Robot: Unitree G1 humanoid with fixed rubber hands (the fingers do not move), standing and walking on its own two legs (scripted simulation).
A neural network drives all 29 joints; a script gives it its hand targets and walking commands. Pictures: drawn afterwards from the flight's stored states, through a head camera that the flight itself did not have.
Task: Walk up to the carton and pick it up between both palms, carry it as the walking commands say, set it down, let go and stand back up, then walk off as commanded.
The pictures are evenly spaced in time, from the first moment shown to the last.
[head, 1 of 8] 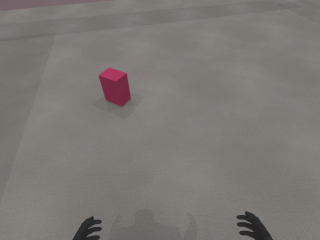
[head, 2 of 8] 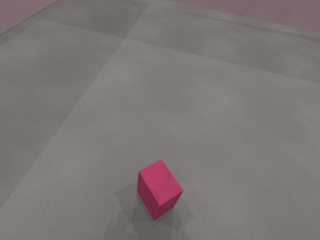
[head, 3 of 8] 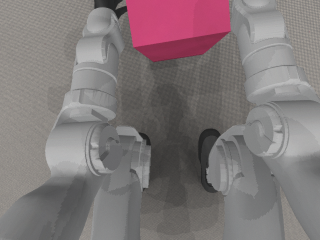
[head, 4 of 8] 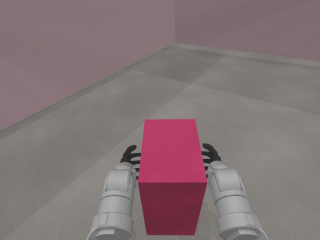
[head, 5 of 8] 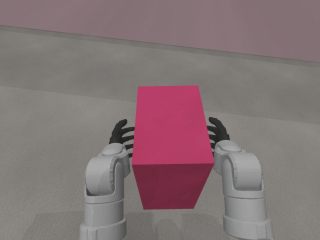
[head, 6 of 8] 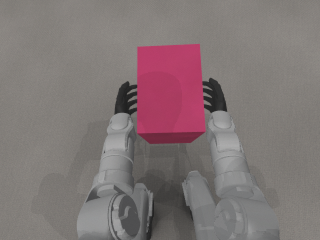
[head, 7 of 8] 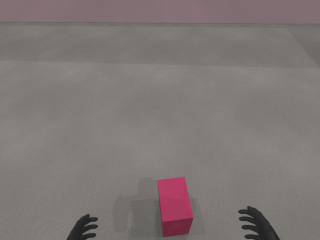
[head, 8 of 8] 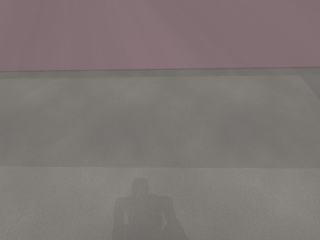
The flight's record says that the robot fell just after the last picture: no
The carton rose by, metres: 0.72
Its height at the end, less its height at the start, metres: -0.04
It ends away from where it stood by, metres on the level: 0.39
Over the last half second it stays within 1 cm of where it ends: yes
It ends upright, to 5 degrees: no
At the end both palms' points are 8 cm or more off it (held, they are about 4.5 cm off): yes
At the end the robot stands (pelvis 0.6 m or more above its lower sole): yes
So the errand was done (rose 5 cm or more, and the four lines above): no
